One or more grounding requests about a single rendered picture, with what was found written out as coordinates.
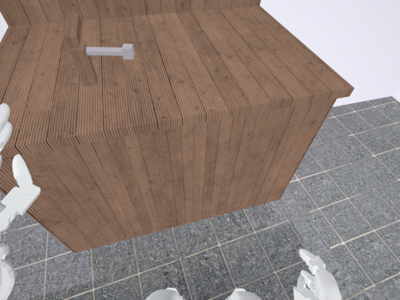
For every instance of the left robot shin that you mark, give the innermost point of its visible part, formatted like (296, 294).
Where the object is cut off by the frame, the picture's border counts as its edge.
(171, 288)

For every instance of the right robot hand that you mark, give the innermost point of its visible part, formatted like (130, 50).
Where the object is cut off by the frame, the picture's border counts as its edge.
(322, 286)

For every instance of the tap lever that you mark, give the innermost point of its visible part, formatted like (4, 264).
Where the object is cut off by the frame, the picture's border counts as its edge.
(127, 51)

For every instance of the left robot hand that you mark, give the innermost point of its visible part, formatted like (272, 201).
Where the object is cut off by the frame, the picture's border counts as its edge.
(19, 199)

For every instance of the left robot forearm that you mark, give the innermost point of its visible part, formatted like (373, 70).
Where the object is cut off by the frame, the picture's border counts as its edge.
(7, 273)

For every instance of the counter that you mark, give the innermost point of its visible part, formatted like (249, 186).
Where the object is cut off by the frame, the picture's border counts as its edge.
(214, 113)

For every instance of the robot shin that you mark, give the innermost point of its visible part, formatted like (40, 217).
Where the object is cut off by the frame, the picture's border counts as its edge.
(238, 289)
(171, 288)

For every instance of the right robot shin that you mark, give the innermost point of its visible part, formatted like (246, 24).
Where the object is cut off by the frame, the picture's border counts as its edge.
(238, 289)

